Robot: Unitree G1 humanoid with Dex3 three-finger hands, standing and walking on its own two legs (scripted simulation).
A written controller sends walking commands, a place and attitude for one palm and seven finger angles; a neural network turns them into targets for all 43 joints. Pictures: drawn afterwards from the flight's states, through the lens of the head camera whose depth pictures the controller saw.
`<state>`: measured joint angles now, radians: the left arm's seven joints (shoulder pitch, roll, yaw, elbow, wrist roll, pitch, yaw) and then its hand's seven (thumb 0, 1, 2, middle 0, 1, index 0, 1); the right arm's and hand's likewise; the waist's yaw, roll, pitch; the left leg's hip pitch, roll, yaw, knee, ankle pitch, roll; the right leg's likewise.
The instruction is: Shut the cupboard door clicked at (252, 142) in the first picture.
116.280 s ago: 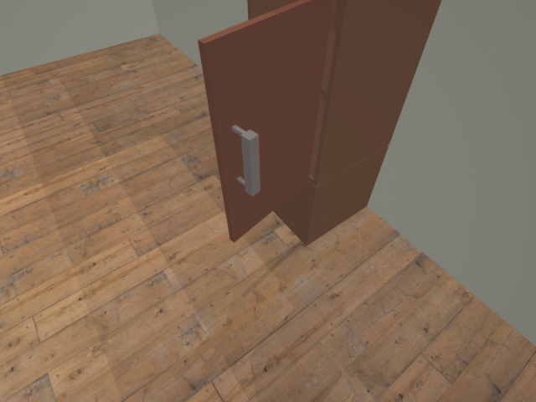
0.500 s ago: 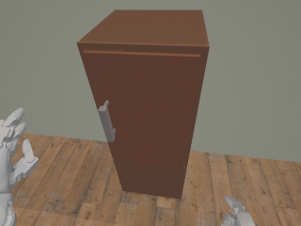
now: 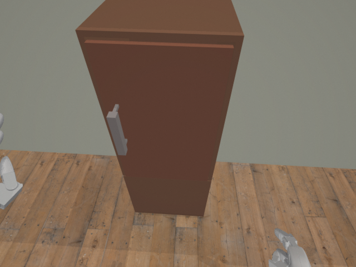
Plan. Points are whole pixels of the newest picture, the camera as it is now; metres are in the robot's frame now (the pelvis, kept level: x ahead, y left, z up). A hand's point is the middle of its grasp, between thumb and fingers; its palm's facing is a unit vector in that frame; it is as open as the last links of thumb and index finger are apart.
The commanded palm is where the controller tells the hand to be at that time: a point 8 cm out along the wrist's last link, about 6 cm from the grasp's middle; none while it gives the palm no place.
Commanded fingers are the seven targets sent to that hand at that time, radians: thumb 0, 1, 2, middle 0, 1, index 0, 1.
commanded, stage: step back with the hand held close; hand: left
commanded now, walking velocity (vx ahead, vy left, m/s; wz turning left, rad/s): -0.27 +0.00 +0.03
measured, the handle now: (119, 130) +0.52 +0.22 -0.02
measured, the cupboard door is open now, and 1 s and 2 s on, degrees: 0 0 0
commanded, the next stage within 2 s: stop stepping back and stand still in 1.20 s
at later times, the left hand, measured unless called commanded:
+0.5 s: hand out of the picture +0.13 +0.26 +0.18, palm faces +0.51 -0.76 -0.41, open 7.4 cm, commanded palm +0.06 +0.29 +0.18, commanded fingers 0.00 0.90 0.90 -0.20 -0.30 -0.20 -0.30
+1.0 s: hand out of the picture +0.06 +0.25 +0.18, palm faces +0.50 -0.76 -0.42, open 7.4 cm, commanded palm -0.02 +0.29 +0.18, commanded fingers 0.00 0.90 0.90 -0.20 -0.30 -0.20 -0.30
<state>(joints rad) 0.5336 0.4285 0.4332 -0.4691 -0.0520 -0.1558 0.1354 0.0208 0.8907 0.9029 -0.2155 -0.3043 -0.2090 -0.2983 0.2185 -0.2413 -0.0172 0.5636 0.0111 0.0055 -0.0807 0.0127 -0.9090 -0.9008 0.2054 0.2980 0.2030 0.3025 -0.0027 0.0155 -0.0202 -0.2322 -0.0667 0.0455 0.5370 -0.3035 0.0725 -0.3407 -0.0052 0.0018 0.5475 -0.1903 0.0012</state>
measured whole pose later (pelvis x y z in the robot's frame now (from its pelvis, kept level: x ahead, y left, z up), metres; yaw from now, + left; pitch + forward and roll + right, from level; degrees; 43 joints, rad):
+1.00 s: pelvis -0.13 -0.02 -0.02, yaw +5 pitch +1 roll -1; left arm 0.49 0.44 0.46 -0.58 -0.01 -0.29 0.16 0.02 0.89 0.90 -0.22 -0.30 -0.21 -0.30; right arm 0.21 -0.21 -0.02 0.59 0.00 -0.04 -0.04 0.01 -0.91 -0.90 0.21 0.30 0.21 0.30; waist -0.04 -0.06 -0.01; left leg -0.53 -0.02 0.02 0.73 -0.38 0.02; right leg -0.50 0.01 0.02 0.60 -0.14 0.01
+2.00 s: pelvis -0.29 -0.02 -0.01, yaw -1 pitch -2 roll +0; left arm 0.42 0.38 0.44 -0.39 -0.02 -0.23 0.19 0.02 0.89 0.90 -0.21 -0.30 -0.21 -0.30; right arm 0.28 -0.23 -0.01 0.69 0.00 -0.11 -0.10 0.01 -0.91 -0.90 0.21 0.30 0.20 0.30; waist -0.01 -0.02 -0.07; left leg -0.35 0.04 0.04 0.67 -0.29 -0.01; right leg -0.27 -0.01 0.00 0.72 -0.42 -0.01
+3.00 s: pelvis -0.29 +0.01 +0.01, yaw -1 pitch -3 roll +0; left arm 0.30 0.18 0.01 1.13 0.02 0.02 0.02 0.01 0.91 0.90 -0.20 -0.30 -0.19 -0.30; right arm 0.28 -0.17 0.01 1.12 -0.01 0.02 -0.02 0.01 -0.92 -0.90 0.21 0.30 0.20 0.30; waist 0.00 0.01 0.02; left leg -0.18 -0.01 0.06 0.38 -0.16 0.03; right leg -0.13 -0.03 -0.02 0.40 -0.23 0.02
